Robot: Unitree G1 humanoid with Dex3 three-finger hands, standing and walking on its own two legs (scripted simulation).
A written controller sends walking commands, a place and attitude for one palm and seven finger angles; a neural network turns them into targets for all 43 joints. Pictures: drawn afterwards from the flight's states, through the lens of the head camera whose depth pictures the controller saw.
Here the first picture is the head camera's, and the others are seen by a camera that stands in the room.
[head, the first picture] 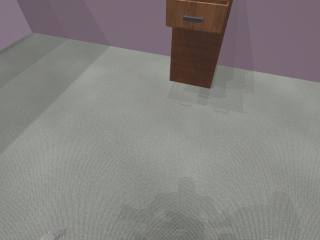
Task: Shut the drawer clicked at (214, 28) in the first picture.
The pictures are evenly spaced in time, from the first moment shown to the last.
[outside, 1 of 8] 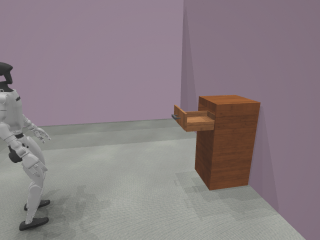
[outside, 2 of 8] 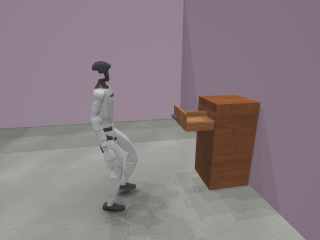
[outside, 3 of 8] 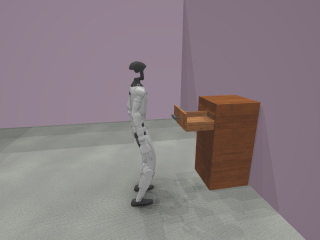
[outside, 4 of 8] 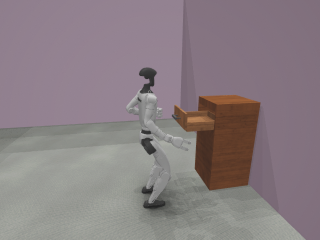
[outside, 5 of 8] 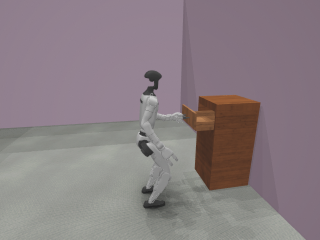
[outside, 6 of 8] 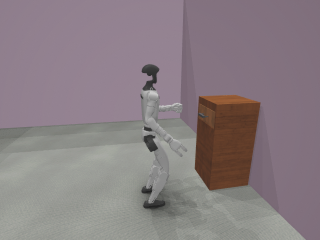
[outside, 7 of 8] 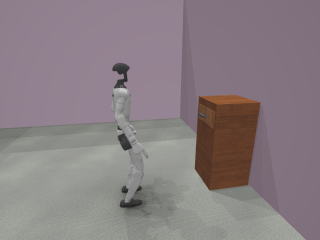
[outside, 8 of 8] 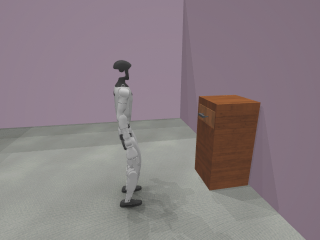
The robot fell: no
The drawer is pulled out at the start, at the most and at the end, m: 0.29 0.29 0.00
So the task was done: yes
